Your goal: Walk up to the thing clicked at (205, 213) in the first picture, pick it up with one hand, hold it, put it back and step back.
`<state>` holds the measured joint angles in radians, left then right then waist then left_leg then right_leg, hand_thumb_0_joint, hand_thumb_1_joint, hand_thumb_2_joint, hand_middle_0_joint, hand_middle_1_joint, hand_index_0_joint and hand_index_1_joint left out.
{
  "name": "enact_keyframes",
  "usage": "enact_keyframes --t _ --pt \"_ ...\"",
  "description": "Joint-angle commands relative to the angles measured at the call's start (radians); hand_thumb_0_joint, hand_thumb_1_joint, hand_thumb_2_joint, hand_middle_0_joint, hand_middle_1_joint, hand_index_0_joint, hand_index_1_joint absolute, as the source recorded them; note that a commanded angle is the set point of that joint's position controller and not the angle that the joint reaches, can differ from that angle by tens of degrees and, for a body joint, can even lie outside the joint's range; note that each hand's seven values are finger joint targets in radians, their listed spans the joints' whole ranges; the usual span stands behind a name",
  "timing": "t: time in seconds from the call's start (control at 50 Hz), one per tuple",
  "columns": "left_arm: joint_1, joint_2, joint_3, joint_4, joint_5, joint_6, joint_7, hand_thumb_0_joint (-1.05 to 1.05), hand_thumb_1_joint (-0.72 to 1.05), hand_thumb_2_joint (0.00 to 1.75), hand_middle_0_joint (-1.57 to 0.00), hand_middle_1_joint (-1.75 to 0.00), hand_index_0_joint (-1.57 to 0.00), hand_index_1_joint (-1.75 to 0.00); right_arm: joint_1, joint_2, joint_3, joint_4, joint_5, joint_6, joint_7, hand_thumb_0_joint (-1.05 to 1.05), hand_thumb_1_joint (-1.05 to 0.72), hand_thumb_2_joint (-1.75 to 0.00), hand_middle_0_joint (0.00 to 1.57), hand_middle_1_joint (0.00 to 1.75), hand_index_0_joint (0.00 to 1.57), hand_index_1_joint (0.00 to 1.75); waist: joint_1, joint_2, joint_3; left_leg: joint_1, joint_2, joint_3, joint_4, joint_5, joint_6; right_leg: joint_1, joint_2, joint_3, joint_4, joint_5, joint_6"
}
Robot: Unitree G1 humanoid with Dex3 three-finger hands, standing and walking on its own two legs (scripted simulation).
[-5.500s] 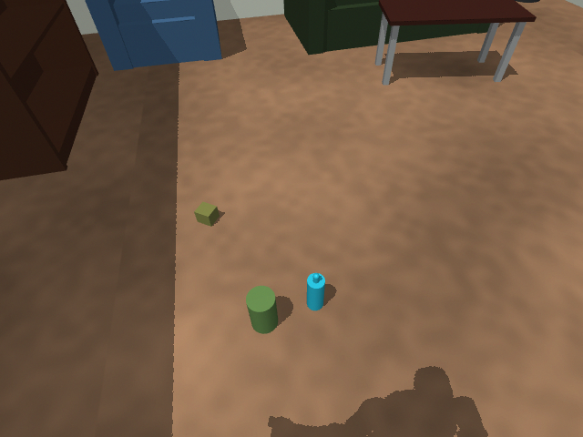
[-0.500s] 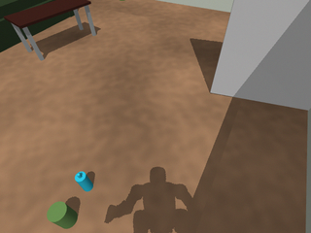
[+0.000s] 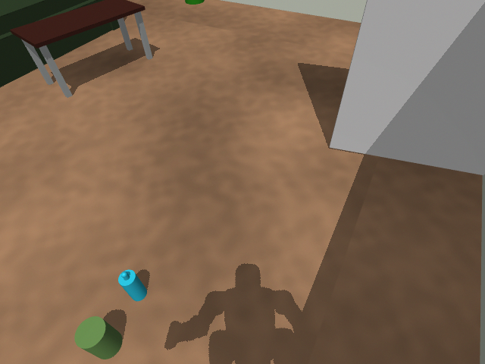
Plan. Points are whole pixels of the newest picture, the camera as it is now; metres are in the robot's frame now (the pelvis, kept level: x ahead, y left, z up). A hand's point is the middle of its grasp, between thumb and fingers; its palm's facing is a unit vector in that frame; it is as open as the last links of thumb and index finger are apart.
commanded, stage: stand
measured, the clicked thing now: out of the picture +0.47 +1.16 -0.75
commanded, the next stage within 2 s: walk up in 0.56 s
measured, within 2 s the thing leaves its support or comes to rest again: neither
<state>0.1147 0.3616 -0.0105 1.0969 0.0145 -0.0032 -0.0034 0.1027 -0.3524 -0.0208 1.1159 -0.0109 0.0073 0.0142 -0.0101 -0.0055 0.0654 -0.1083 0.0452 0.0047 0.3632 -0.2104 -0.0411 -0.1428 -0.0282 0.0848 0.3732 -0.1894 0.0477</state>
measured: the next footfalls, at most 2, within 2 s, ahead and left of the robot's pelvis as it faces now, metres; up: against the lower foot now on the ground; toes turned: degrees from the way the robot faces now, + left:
left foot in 1.18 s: +0.34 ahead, +0.10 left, +0.00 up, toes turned +5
right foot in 1.66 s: +0.52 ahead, -0.12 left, +0.00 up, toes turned -2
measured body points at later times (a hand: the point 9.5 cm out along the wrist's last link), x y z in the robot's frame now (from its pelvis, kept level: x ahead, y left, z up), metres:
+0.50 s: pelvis +0.00 +0.00 +0.00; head +0.01 +0.01 +0.45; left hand +0.08 +0.31 -0.13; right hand +0.07 -0.30 -0.13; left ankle -0.01 +0.15 -0.75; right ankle +0.01 -0.15 -0.75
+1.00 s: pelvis +0.10 -0.04 +0.00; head +0.11 -0.06 +0.45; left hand +0.09 +0.30 -0.10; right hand +0.16 -0.36 -0.14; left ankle +0.15 +0.10 -0.69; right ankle +0.05 -0.14 -0.75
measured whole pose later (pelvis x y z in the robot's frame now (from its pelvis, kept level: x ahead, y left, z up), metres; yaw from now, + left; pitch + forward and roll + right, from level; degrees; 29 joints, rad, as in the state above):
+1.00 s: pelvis +0.10 -0.04 +0.00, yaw +0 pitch -3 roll -1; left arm 0.36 0.38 0.07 0.99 0.02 -0.06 -0.03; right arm 0.24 -0.44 -0.08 0.97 -0.02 0.00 0.06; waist 0.03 0.09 0.08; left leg -0.46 0.00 -0.10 0.93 -0.26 0.01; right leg -0.01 0.02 -0.08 0.34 -0.27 -0.03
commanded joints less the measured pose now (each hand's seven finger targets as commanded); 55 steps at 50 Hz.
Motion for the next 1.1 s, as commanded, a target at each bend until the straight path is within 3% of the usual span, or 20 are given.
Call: enact_keyframes --t 0.0,0.28,0.52,0.54,0.56,0.6,0.62,0.64,0.68,0.72,0.74,0.76,0.78,0.8,0.84,0.86,0.9,0.94,1.0,1.08 --pt "-0.036 0.222 0.047 -0.055 -0.004 -0.027 0.014 0.00 0.90 0.90 -0.20 -0.30 -0.20 -0.30 -0.023 -0.216 -0.041 -0.056 0.002 -0.021 -0.010 0.00 -0.90 -0.90 0.20 0.30 0.20 0.30 -0.001 -0.011 -0.078 0.010 0.077 -0.053 -0.061 0.094 0.058 -0.007 -0.078 0.039 -0.067 0.125 -0.064" --pt "-0.012 0.215 0.047 -0.053 -0.005 -0.024 0.014 0.00 0.90 0.90 -0.20 -0.30 -0.20 -0.30 -0.016 -0.224 -0.042 -0.056 0.005 -0.026 -0.014 0.00 -0.90 -0.90 0.20 0.30 0.20 0.30 0.005 0.016 -0.102 0.029 0.084 -0.057 -0.057 0.158 0.061 0.010 -0.078 0.027 -0.043 0.194 -0.064" --pt "-0.013 0.219 0.046 -0.052 -0.005 -0.024 0.012 0.00 0.90 0.90 -0.20 -0.30 -0.20 -0.30 -0.005 -0.216 -0.038 -0.059 0.006 -0.025 -0.013 0.00 -0.90 -0.90 0.20 0.30 0.20 0.30 0.002 0.003 -0.074 0.000 0.078 -0.061 -0.067 0.117 0.055 0.009 -0.079 0.027 -0.054 0.153 -0.062" --pt "0.022 0.282 0.097 -0.102 0.004 -0.033 -0.014 0.00 0.90 0.90 -0.20 -0.30 -0.20 -0.30 0.055 -0.293 -0.087 -0.114 -0.014 -0.039 0.009 0.00 -0.90 -0.90 0.20 0.30 0.20 0.30 -0.005 0.047 -0.171 0.054 0.053 -0.083 -0.040 -0.386 0.121 -0.007 -0.008 0.008 0.023 -0.326 -0.098" --pt "-0.004 0.272 0.101 -0.099 0.014 -0.032 -0.023 0.00 0.90 0.90 -0.20 -0.30 -0.20 -0.30 0.078 -0.312 -0.103 -0.100 -0.023 -0.039 0.017 0.00 -0.90 -0.90 0.20 0.30 0.20 0.30 -0.017 0.096 -0.089 0.033 0.093 -0.156 -0.091 -0.570 0.148 -0.151 0.011 -0.016 0.105 -0.437 -0.096" --pt "-0.044 0.249 0.106 -0.131 0.019 -0.026 -0.039 0.00 0.90 0.90 -0.20 -0.30 -0.20 -0.30 0.063 -0.350 -0.125 -0.129 -0.021 -0.038 0.021 0.00 -0.90 -0.90 0.20 0.30 0.20 0.30 -0.029 0.211 0.043 -0.041 0.270 -0.314 -0.252 -0.621 0.231 -0.295 0.032 -0.099 0.370 -0.289 -0.059" --pt "-0.034 0.248 0.109 -0.146 0.017 -0.028 -0.042 0.00 0.90 0.90 -0.20 -0.30 -0.20 -0.30 0.048 -0.358 -0.132 -0.148 -0.027 -0.044 0.023 0.00 -0.90 -0.90 0.20 0.30 0.20 0.30 -0.021 0.191 0.091 -0.037 0.317 -0.341 -0.256 -0.539 0.265 -0.352 -0.009 -0.077 0.373 -0.294 -0.060" --pt "-0.033 0.242 0.112 -0.151 0.014 -0.035 -0.047 0.00 0.90 0.90 -0.20 -0.30 -0.20 -0.30 0.054 -0.341 -0.133 -0.153 -0.031 -0.050 0.022 0.00 -0.90 -0.90 0.20 0.30 0.20 0.30 -0.013 0.154 0.099 -0.030 0.307 -0.325 -0.234 -0.461 0.270 -0.338 -0.030 -0.057 0.350 -0.282 -0.069" --pt "0.024 0.231 0.119 -0.147 0.008 -0.047 -0.058 0.00 0.90 0.90 -0.20 -0.30 -0.20 -0.30 0.034 -0.312 -0.126 -0.182 -0.032 -0.052 0.029 0.00 -0.90 -0.90 0.20 0.30 0.20 0.30 0.014 0.169 0.057 -0.047 0.238 -0.237 -0.175 -0.400 0.242 -0.238 -0.032 -0.079 0.244 -0.264 -0.078" --pt "0.220 0.225 0.134 -0.087 0.009 -0.056 -0.053 0.00 0.90 0.90 -0.20 -0.30 -0.20 -0.30 -0.063 -0.285 -0.123 -0.223 -0.029 -0.039 0.033 0.00 -0.90 -0.90 0.20 0.30 0.20 0.30 0.113 0.142 0.003 -0.218 0.134 -0.086 0.012 -0.406 0.177 0.084 0.017 -0.145 0.075 -0.107 -0.083" --pt "0.357 0.261 0.154 -0.043 0.012 -0.064 -0.039 0.00 0.90 0.90 -0.20 -0.30 -0.20 -0.30 -0.079 -0.231 -0.104 -0.240 -0.027 -0.033 0.032 0.00 -0.90 -0.90 0.20 0.30 0.20 0.30 0.174 -0.005 -0.032 -0.346 0.056 -0.010 0.266 -0.376 0.143 0.270 0.015 -0.090 0.002 -0.116 -0.084" --pt "0.460 0.341 0.184 -0.029 0.032 -0.070 -0.023 0.00 0.90 0.90 -0.20 -0.30 -0.20 -0.30 -0.073 -0.151 -0.079 -0.269 -0.023 -0.032 0.032 0.00 -0.90 -0.90 0.20 0.30 0.20 0.30 0.215 -0.252 -0.014 -0.586 -0.074 0.036 0.611 -0.414 0.098 0.340 -0.173 0.248 -0.133 -0.361 -0.094" --pt "0.349 0.381 0.184 -0.092 0.032 -0.076 -0.015 0.00 0.90 0.90 -0.20 -0.30 -0.20 -0.30 -0.035 -0.173 -0.086 -0.279 -0.011 -0.022 0.025 0.00 -0.90 -0.90 0.20 0.30 0.20 0.30 0.156 -0.143 0.008 -0.614 -0.121 -0.131 0.697 -0.341 0.080 0.200 -0.337 0.539 -0.298 -0.603 -0.128" --pt "0.206 0.412 0.185 -0.150 0.028 -0.072 -0.013 0.00 0.90 0.90 -0.20 -0.30 -0.20 -0.30 0.015 -0.244 -0.105 -0.265 -0.009 -0.020 0.022 0.00 -0.90 -0.90 0.20 0.30 0.20 0.30 0.099 -0.099 0.070 -0.563 -0.060 -0.187 0.709 -0.276 0.088 0.059 -0.388 0.589 -0.341 -0.745 -0.173" --pt "0.118 0.352 0.164 -0.191 0.018 -0.089 -0.014 0.00 0.90 0.90 -0.20 -0.30 -0.20 -0.30 0.060 -0.270 -0.108 -0.227 0.004 -0.034 0.030 0.00 -0.90 -0.90 0.20 0.30 0.20 0.30 0.039 -0.080 0.134 -0.544 0.001 -0.197 0.715 -0.157 0.077 0.038 -0.299 0.398 -0.311 -0.501 -0.183" --pt "0.093 0.303 0.155 -0.200 0.008 -0.097 -0.013 0.00 0.90 0.90 -0.20 -0.30 -0.20 -0.30 0.114 -0.266 -0.108 -0.201 0.010 -0.036 0.034 0.00 -0.90 -0.90 0.20 0.30 0.20 0.30 0.007 -0.089 0.112 -0.510 -0.002 -0.197 0.684 -0.093 0.071 0.067 -0.219 0.237 -0.279 -0.336 -0.137" --pt "0.116 0.273 0.145 -0.203 -0.004 -0.102 -0.011 0.00 0.90 0.90 -0.20 -0.30 -0.20 -0.30 0.165 -0.236 -0.095 -0.194 0.006 -0.036 0.040 0.00 -0.90 -0.90 0.20 0.30 0.20 0.30 -0.002 -0.119 0.070 -0.450 -0.009 -0.160 0.625 -0.035 0.057 0.080 -0.179 0.071 -0.218 -0.008 -0.145" --pt "0.166 0.258 0.139 -0.210 -0.007 -0.106 -0.009 0.00 0.90 0.90 -0.20 -0.30 -0.20 -0.30 0.136 -0.225 -0.093 -0.217 -0.002 -0.031 0.050 0.00 -0.90 -0.90 0.20 0.30 0.20 0.30 0.018 -0.118 0.076 -0.436 -0.021 -0.131 0.550 -0.013 0.041 0.083 -0.170 -0.003 -0.195 0.150 -0.162" --pt "0.197 0.289 0.153 -0.235 -0.001 -0.100 -0.009 0.00 0.90 0.90 -0.20 -0.30 -0.20 -0.30 0.055 -0.214 -0.089 -0.276 -0.014 -0.032 0.060 0.00 -0.90 -0.90 0.20 0.30 0.20 0.30 0.048 -0.115 0.061 -0.460 0.006 -0.099 0.380 -0.022 0.036 0.168 -0.209 -0.021 -0.150 0.205 -0.218" --pt "0.242 0.293 0.147 -0.247 -0.003 -0.087 -0.010 0.00 0.90 0.90 -0.20 -0.30 -0.20 -0.30 -0.022 -0.206 -0.092 -0.319 -0.016 -0.043 0.067 0.00 -0.90 -0.90 0.20 0.30 0.20 0.30 0.081 -0.105 0.048 -0.359 0.003 0.029 0.230 0.031 0.062 0.161 -0.201 -0.080 -0.074 0.358 -0.203"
